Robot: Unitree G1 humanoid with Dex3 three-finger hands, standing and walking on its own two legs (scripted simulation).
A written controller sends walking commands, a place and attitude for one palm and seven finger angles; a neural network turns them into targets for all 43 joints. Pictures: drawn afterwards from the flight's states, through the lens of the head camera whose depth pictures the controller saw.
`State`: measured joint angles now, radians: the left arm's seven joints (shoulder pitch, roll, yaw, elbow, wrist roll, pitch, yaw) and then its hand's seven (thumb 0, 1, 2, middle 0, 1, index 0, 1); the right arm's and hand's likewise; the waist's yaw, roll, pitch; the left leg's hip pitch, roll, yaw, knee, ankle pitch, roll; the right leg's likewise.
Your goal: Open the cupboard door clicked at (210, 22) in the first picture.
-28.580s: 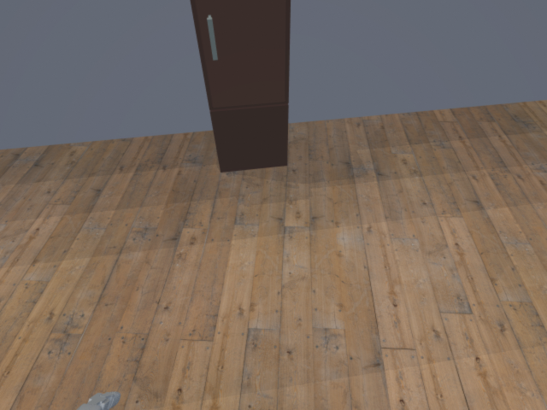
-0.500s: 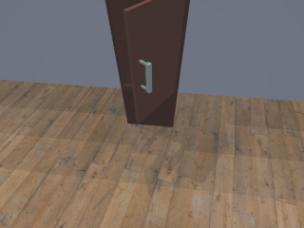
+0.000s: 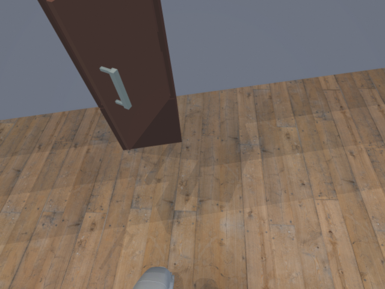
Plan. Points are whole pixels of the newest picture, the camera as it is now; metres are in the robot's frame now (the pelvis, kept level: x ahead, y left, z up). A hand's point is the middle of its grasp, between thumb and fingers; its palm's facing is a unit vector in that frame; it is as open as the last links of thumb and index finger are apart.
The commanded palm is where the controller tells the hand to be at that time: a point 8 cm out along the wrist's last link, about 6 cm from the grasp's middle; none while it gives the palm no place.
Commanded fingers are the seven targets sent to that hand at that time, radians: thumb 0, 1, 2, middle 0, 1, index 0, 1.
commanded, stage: walk to a spot facing it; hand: left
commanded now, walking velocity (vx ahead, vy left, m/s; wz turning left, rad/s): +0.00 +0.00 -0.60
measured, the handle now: (116, 88) +0.65 +0.31 -0.03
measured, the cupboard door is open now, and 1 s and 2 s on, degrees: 56 56 56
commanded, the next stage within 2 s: none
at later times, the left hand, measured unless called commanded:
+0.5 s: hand (96, 288) +0.12 +0.26 -0.19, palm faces -0.18 -0.95 -0.24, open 7.4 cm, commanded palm none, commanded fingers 0.00 0.90 0.90 -0.20 -0.30 -0.20 -0.30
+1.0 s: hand (177, 217) +0.29 +0.08 -0.16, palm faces -0.60 -0.76 -0.24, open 7.4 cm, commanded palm none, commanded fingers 0.00 0.90 0.90 -0.20 -0.30 -0.20 -0.30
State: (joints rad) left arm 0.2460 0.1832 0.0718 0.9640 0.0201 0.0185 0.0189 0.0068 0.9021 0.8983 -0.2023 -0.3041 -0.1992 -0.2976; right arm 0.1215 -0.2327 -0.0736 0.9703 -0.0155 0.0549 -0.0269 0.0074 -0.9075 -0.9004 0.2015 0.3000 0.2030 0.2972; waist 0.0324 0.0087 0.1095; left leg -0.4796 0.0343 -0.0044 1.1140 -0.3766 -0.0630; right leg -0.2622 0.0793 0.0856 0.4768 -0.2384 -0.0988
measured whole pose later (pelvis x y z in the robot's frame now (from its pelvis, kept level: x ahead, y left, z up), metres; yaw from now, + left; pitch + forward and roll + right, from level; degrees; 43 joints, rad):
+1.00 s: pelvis +0.07 +0.01 -0.02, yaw -36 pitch +1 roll +0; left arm 0.12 0.21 0.05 0.88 0.02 -0.01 -0.03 0.01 0.91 0.90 -0.20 -0.30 -0.20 -0.30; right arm 0.35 -0.27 -0.05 0.99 -0.03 0.04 0.00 0.01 -0.91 -0.90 0.20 0.30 0.20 0.30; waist -0.04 0.04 0.07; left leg -0.38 0.12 0.08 1.07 -0.49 -0.06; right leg -0.28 0.02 -0.07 0.60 -0.34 -0.05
